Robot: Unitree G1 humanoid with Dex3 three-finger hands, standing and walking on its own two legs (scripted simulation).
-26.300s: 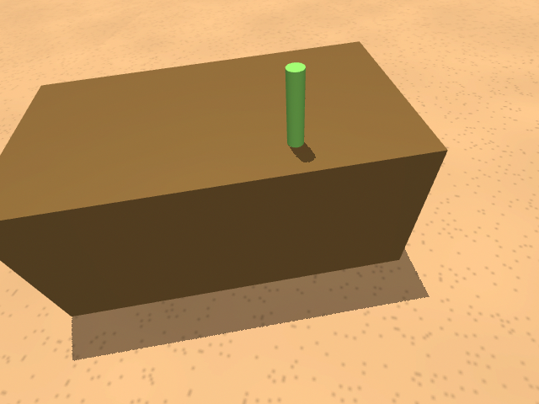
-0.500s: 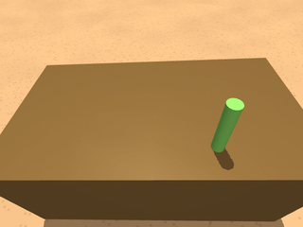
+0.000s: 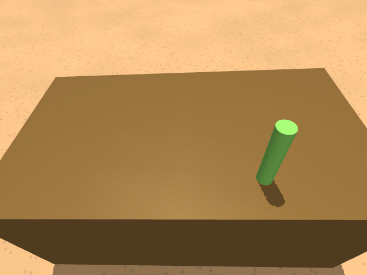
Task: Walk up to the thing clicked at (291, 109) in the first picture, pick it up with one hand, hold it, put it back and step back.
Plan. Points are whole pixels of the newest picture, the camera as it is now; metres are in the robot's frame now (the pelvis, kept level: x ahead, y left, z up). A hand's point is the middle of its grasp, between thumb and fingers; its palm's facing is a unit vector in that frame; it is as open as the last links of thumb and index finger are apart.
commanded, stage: stand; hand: right
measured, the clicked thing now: (273, 156) +0.44 -0.22 -0.06
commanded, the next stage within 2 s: none
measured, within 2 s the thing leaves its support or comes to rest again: neither
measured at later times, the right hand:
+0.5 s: hand out of the picture +0.08 -0.26 -0.16, palm faces -0.02 +0.94 -0.35, open 7.4 cm
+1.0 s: hand out of the picture +0.07 -0.26 -0.16, palm faces -0.02 +0.94 -0.35, open 7.4 cm
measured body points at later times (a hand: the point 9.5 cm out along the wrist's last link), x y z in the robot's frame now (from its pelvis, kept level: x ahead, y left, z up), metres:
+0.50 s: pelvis +0.00 +0.00 +0.00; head +0.02 +0.00 +0.45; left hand +0.07 +0.30 -0.14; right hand +0.08 -0.30 -0.13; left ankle +0.03 +0.12 -0.75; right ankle -0.05 -0.14 -0.75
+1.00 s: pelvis +0.00 +0.00 +0.00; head +0.02 +0.00 +0.45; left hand +0.07 +0.30 -0.14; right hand +0.08 -0.31 -0.13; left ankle +0.03 +0.12 -0.75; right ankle -0.05 -0.14 -0.75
